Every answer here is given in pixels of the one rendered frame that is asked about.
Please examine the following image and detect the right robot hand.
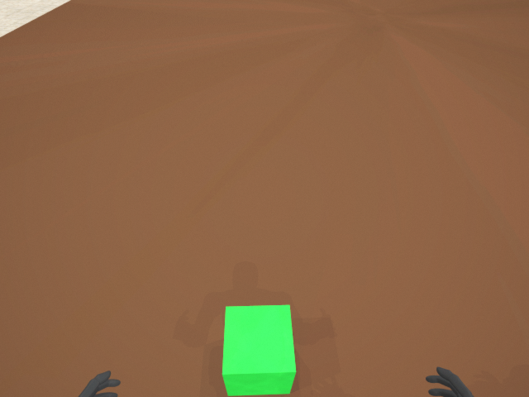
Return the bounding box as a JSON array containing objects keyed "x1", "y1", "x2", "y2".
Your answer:
[{"x1": 426, "y1": 367, "x2": 474, "y2": 397}]

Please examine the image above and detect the carton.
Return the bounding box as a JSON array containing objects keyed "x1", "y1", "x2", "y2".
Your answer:
[{"x1": 222, "y1": 305, "x2": 296, "y2": 396}]

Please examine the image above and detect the left robot hand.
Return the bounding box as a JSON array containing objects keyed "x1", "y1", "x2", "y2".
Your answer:
[{"x1": 79, "y1": 371, "x2": 121, "y2": 397}]

